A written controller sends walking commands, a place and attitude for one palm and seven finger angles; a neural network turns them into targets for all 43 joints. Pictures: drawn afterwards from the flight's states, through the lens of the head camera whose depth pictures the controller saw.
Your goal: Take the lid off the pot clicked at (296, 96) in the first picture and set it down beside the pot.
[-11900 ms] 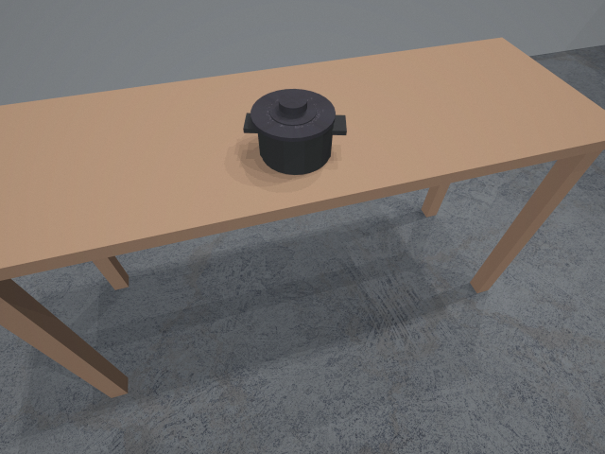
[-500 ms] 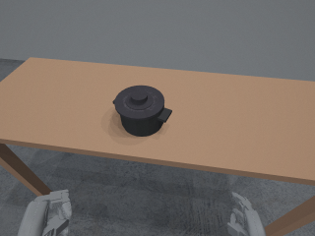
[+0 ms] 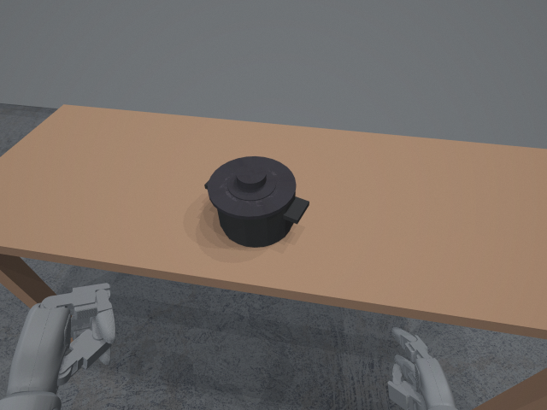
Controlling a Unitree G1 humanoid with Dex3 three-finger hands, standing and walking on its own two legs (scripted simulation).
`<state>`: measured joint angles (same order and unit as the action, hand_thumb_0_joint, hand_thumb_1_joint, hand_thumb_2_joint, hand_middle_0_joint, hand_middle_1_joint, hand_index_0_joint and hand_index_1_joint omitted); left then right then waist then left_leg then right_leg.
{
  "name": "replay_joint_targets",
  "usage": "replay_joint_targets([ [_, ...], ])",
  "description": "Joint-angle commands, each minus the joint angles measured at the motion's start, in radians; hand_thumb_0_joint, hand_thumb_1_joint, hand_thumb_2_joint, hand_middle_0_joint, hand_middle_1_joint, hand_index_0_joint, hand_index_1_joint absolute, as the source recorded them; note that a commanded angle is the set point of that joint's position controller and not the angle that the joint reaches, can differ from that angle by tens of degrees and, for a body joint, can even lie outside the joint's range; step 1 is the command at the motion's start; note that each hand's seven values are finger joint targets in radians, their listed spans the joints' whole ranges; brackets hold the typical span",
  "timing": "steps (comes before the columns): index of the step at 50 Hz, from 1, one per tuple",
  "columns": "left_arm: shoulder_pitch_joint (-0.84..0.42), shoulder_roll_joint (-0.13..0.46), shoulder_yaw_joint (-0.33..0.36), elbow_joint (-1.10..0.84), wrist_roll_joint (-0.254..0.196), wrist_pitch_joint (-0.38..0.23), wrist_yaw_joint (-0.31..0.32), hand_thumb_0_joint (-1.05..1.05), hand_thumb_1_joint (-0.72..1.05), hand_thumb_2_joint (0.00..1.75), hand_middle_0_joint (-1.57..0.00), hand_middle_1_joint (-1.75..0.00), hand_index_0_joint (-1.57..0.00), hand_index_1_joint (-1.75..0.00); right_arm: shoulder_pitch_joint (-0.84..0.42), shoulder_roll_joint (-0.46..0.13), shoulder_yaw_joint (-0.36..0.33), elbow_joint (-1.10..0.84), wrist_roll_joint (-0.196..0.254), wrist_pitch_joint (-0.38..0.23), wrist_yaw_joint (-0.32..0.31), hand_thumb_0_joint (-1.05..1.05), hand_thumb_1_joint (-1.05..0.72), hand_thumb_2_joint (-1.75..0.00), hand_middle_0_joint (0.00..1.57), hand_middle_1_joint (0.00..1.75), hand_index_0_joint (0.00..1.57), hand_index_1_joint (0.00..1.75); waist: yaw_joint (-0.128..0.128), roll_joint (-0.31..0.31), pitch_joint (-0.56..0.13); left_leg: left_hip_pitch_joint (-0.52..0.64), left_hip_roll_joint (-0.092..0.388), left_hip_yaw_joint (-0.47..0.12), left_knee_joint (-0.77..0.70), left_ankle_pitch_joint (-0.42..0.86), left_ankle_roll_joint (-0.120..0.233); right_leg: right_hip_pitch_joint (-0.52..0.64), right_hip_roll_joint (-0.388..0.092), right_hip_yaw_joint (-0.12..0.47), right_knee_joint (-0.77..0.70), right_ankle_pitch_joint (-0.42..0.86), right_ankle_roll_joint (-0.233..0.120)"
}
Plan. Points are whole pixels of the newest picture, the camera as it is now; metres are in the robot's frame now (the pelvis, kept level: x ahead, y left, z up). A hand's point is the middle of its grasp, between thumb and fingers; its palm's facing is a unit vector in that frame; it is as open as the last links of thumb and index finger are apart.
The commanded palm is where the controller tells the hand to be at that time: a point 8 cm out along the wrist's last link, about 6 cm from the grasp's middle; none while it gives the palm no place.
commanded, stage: raise the hand higher, near the body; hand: left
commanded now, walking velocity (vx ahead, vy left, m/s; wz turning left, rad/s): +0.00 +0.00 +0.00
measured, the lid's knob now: (251, 176) +0.47 +0.11 +0.09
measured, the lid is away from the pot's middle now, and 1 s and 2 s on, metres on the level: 0.01 0.01 0.01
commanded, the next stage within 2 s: reach forward and open the fingers in 0.08 s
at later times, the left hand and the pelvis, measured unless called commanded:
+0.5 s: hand (93, 306) +0.19 +0.25 +0.12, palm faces -0.04 -0.06 -1.00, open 3.0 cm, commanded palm +0.17 +0.24 +0.16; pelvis -0.01 -0.02 +0.00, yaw -2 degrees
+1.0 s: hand (103, 270) +0.22 +0.24 +0.14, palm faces -0.18 -0.01 -0.98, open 8.3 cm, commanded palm +0.21 +0.24 +0.20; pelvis -0.04 -0.02 +0.00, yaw +0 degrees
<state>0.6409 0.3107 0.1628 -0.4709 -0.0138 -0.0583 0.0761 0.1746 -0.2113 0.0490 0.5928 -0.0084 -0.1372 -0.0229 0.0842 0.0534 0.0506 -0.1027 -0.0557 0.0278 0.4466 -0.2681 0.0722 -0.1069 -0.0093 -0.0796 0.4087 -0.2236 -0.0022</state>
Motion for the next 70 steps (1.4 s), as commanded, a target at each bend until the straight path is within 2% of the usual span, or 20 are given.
replay_joint_targets([
  [1,-0.029,0.111,0.120,-0.154,-0.013,-0.057,0.015,0.00,0.90,0.90,-1.30,-1.50,-1.30,-1.50,-0.137,-0.115,-0.060,-0.146,0.009,-0.030,-0.005,0.00,-0.90,-0.90,0.20,0.30,0.20,0.30,-0.019,-0.073,-0.055,-0.010,0.112,-0.128,-0.081,0.294,-0.082,-0.013,-0.016,0.056,-0.046,0.134,-0.043],
  [3,-0.111,0.122,0.116,-0.177,-0.015,-0.073,0.013,0.00,0.90,0.90,-1.30,-1.50,-1.30,-1.50,-0.150,-0.123,-0.061,-0.148,0.012,-0.030,-0.012,0.00,-0.90,-0.90,0.20,0.30,0.20,0.30,-0.026,-0.053,-0.028,-0.013,0.110,-0.127,-0.087,0.226,-0.067,-0.035,-0.022,0.062,-0.058,0.104,-0.039],
  [6,-0.145,0.167,0.148,-0.282,-0.014,-0.085,0.024,0.00,0.90,0.90,-1.30,-1.50,-1.30,-1.50,-0.143,-0.122,-0.053,-0.152,0.012,-0.050,-0.013,0.00,-0.90,-0.90,0.20,0.30,0.20,0.30,-0.013,0.047,-0.113,0.023,0.107,-0.132,-0.080,0.251,-0.071,0.002,-0.027,0.074,-0.050,0.117,-0.040],
  [9,-0.073,0.179,0.186,-0.247,-0.020,-0.077,0.035,0.00,0.90,0.90,-1.30,-1.50,-1.30,-1.50,-0.132,-0.116,-0.058,-0.138,0.009,-0.049,-0.014,0.00,-0.90,-0.90,0.20,0.30,0.20,0.30,0.000,0.017,-0.132,0.037,0.115,-0.133,-0.076,0.315,-0.078,0.019,-0.025,0.068,-0.047,0.142,-0.040],
  [10,-0.138,0.385,0.144,-0.238,0.402,0.036,0.078,0.00,0.87,0.91,-1.29,-1.46,-1.29,-1.46,-0.187,-0.189,-0.044,-0.146,-0.002,0.027,-0.010,0.00,-0.90,-0.90,0.20,0.30,0.20,0.30,0.000,0.077,-0.083,-0.069,0.076,-0.123,-0.059,0.317,-0.089,-0.058,0.011,0.163,-0.022,0.188,-0.061],
  [12,-0.206,0.286,0.105,-0.295,0.424,0.094,0.102,0.00,0.81,0.94,-1.26,-1.39,-1.26,-1.39,-0.180,-0.149,-0.056,-0.188,-0.012,0.080,-0.003,0.00,-0.90,-0.90,0.20,0.30,0.20,0.30,-0.002,0.092,-0.060,-0.093,0.085,-0.109,-0.065,0.345,-0.096,-0.071,-0.016,0.102,-0.010,0.164,-0.074],
  [14,-0.090,0.339,0.123,-0.202,0.600,0.151,0.107,0.00,0.74,0.98,-1.24,-1.32,-1.24,-1.32,-0.189,-0.169,-0.067,-0.187,-0.010,0.137,0.013,0.00,-0.90,-0.90,0.20,0.30,0.20,0.30,0.032,0.056,-0.104,-0.100,0.084,-0.104,-0.062,0.325,-0.091,-0.067,0.001,0.139,-0.003,0.154,-0.082],
  [19,-0.174,0.466,0.128,-0.202,0.776,0.228,0.042,0.00,0.57,1.10,-1.19,-1.15,-1.19,-1.15,-0.265,-0.193,-0.060,-0.235,0.021,0.239,0.017,0.00,-0.90,-0.90,0.20,0.30,0.20,0.30,0.020,-0.027,-0.235,-0.123,0.066,-0.087,-0.055,0.215,-0.045,0.000,-0.007,0.188,-0.010,0.157,-0.062],
  [21,-0.238,0.511,0.137,-0.170,0.787,0.233,-0.008,0.00,0.51,1.15,-1.17,-1.07,-1.17,-1.07,-0.273,-0.191,-0.060,-0.225,0.039,0.240,0.010,0.00,-0.90,-0.90,0.20,0.30,0.20,0.30,0.008,-0.041,-0.272,-0.114,0.060,-0.086,-0.052,0.191,-0.031,0.017,-0.010,0.193,-0.017,0.145,-0.050],
  [26,-0.375,0.533,0.088,-0.072,0.739,0.191,-0.155,0.00,0.34,1.25,-1.12,-0.90,-1.12,-0.90,-0.266,-0.184,-0.060,-0.197,0.059,0.211,-0.007,0.00,-0.90,-0.90,0.20,0.30,0.20,0.30,-0.019,-0.041,-0.209,-0.081,0.048,-0.087,-0.060,0.194,-0.014,-0.004,-0.022,0.158,-0.051,0.151,-0.024],
  [32,-0.549,0.697,0.177,0.004,0.732,0.130,-0.275,0.00,0.15,1.34,-1.05,-0.68,-1.05,-0.68,-0.256,-0.186,-0.048,-0.173,0.047,0.178,-0.024,0.00,-0.90,-0.90,0.20,0.30,0.20,0.30,-0.007,-0.011,-0.199,-0.041,0.034,-0.088,-0.065,0.261,-0.005,0.039,-0.031,0.146,-0.071,0.222,-0.019],
  [37,-0.608,0.635,0.116,0.110,0.710,0.087,-0.359,0.00,0.01,1.38,-0.98,-0.51,-0.98,-0.51,-0.239,-0.182,-0.054,-0.167,0.049,0.176,-0.009,0.00,-0.90,-0.90,0.20,0.30,0.20,0.30,-0.012,0.005,-0.137,-0.030,0.031,-0.078,-0.082,0.241,-0.005,-0.004,-0.022,0.113,-0.106,0.166,-0.020],
  [41,-0.677,0.662,0.133,0.056,0.701,0.053,-0.379,0.00,-0.11,1.41,-0.93,-0.36,-0.93,-0.36,-0.238,-0.186,-0.056,-0.181,0.045,0.169,0.006,0.00,-0.90,-0.90,0.20,0.30,0.20,0.30,-0.010,-0.002,-0.239,-0.012,0.026,-0.076,-0.081,0.246,-0.003,0.033,-0.024,0.107,-0.096,0.167,-0.018],
  [45,-0.742,0.728,0.208,0.093,0.720,0.035,-0.359,0.00,-0.22,1.43,-0.87,-0.22,-0.87,-0.22,-0.261,-0.186,-0.060,-0.182,0.049,0.157,0.008,0.00,-0.90,-0.90,0.20,0.30,0.20,0.30,0.001,-0.005,-0.227,0.002,0.027,-0.091,-0.082,0.224,-0.005,0.017,-0.009,0.135,-0.109,0.126,-0.034],
  [52,-0.864,0.580,0.036,0.160,0.703,0.063,-0.368,0.00,-0.33,1.44,-0.82,-0.08,-0.82,-0.08,-0.260,-0.178,-0.059,-0.185,0.060,0.171,0.018,0.00,-0.90,-0.90,0.20,0.30,0.20,0.30,-0.011,0.001,-0.190,-0.033,0.034,-0.088,-0.123,0.135,-0.015,-0.031,-0.022,0.084,-0.108,0.017,-0.028],
  [56,-1.024,0.706,0.090,0.077,0.762,0.070,-0.365,0.00,-0.33,1.45,-0.82,-0.08,-0.82,-0.08,-0.266,-0.178,-0.049,-0.176,0.054,0.163,0.015,0.00,-0.90,-0.90,0.20,0.30,0.20,0.30,-0.004,0.042,-0.311,-0.012,0.039,-0.116,-0.139,0.127,-0.014,0.020,-0.023,0.089,-0.076,0.005,-0.034],
  [59,-1.082,0.737,0.124,0.182,0.779,0.083,-0.355,0.00,-0.33,1.45,-0.82,-0.08,-0.82,-0.08,-0.268,-0.175,-0.043,-0.152,0.054,0.172,0.003,0.00,-0.90,-0.90,0.20,0.30,0.20,0.30,0.002,0.029,-0.233,-0.034,0.050,-0.130,-0.153,0.106,-0.023,-0.014,-0.021,0.081,-0.082,-0.018,-0.041],
  [65,-1.012,0.506,-0.055,0.257,0.725,0.146,-0.400,0.00,-0.34,1.46,-0.82,-0.08,-0.82,-0.08,-0.297,-0.175,-0.048,-0.192,0.077,0.175,0.029,0.00,-0.90,-0.90,0.20,0.30,0.20,0.30,-0.019,0.014,-0.190,-0.028,0.048,-0.132,-0.144,0.086,-0.029,-0.066,-0.005,0.066,-0.057,0.007,-0.045],
  [67,-1.107,0.502,-0.111,0.197,0.745,0.151,-0.430,0.00,-0.34,1.47,-0.82,-0.08,-0.82,-0.08,-0.306,-0.168,-0.043,-0.191,0.072,0.186,0.030,0.00,-0.90,-0.90,0.20,0.30,0.20,0.30,-0.021,0.011,-0.219,-0.026,0.059,-0.146,-0.174,0.049,-0.031,-0.060,-0.010,0.053,-0.050,0.003,-0.034],
  [70,-1.187,0.643,0.001,0.114,0.779,0.153,-0.410,0.00,-0.34,1.48,-0.82,-0.08,-0.82,-0.08,-0.307,-0.177,-0.041,-0.195,0.065,0.168,0.027,0.00,-0.90,-0.90,0.20,0.30,0.20,0.30,-0.016,0.056,-0.301,0.017,0.055,-0.166,-0.143,0.109,-0.027,-0.024,0.003,0.072,-0.028,0.028,-0.048],
])
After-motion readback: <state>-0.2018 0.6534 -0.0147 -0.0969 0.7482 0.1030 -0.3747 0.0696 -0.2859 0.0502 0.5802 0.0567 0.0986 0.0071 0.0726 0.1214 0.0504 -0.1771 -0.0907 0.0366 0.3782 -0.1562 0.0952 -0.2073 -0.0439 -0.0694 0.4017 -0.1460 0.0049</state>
